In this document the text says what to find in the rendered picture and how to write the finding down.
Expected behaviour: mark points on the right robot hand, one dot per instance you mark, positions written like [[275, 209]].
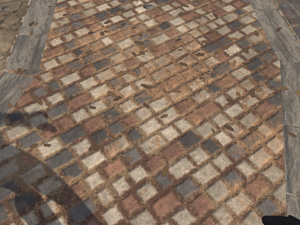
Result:
[[280, 220]]

